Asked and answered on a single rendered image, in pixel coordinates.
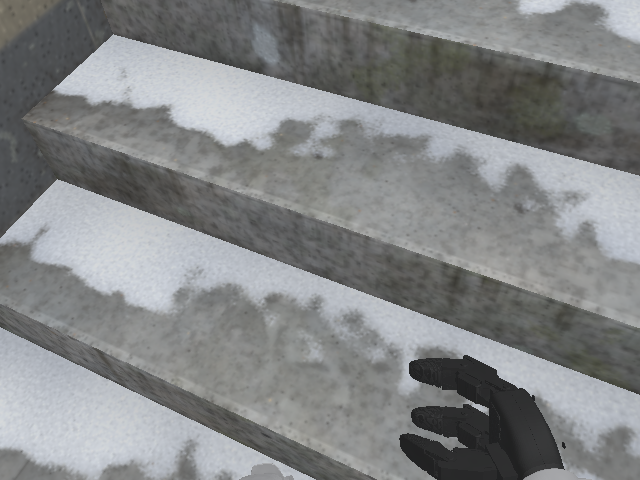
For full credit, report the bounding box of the robot right hand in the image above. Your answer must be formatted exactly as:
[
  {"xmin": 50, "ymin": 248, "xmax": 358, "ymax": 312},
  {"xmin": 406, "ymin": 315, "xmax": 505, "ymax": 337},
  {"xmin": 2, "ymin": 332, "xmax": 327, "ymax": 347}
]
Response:
[{"xmin": 399, "ymin": 355, "xmax": 566, "ymax": 480}]

